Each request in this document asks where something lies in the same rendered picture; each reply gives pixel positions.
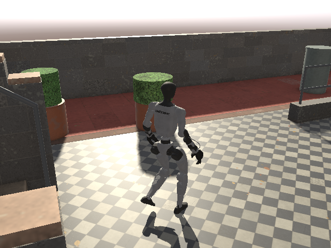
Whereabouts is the robot left shin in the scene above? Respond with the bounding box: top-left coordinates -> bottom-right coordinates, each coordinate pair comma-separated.
146,168 -> 167,200

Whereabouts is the robot right hand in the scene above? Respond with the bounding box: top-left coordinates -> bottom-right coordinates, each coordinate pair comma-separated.
191,150 -> 203,164

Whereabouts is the left robot upper arm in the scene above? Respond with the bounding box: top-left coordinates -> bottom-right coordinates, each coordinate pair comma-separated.
143,102 -> 158,128

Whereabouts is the robot left forearm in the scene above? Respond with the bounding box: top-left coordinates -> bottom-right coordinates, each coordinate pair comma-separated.
143,125 -> 153,137

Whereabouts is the right robot upper arm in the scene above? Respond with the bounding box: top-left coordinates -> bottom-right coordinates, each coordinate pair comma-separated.
175,106 -> 186,137

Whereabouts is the robot right shin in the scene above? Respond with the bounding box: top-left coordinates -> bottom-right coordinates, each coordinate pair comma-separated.
177,174 -> 188,208

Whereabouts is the robot right forearm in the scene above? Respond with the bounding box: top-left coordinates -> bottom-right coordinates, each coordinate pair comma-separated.
183,130 -> 199,153

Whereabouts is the robot shin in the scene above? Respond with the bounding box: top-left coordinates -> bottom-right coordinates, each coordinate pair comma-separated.
146,168 -> 167,200
177,174 -> 188,208

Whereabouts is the robot left hand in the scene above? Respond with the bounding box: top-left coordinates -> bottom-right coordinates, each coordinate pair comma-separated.
147,134 -> 158,145

